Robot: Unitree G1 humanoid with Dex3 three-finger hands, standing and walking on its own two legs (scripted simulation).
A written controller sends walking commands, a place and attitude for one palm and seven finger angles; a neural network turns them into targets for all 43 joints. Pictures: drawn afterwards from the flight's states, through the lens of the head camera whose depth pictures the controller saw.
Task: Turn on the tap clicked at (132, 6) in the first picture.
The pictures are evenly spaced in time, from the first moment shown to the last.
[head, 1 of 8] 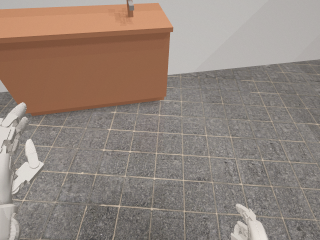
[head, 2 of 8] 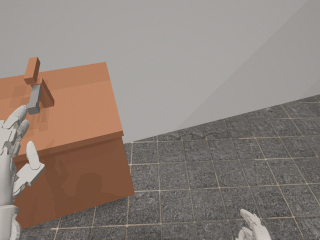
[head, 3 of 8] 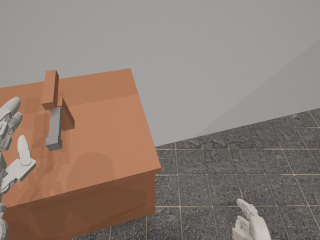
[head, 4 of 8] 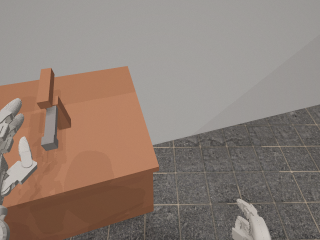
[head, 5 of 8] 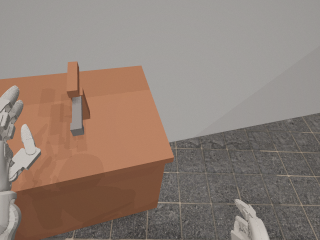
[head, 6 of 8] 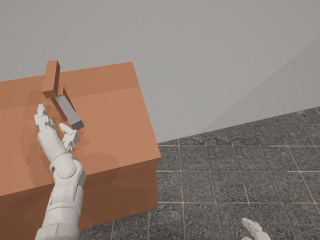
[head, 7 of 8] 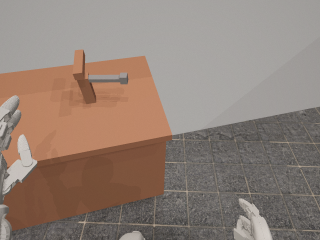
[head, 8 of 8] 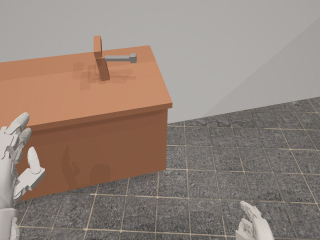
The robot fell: no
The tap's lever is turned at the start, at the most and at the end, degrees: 0 77 77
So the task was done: yes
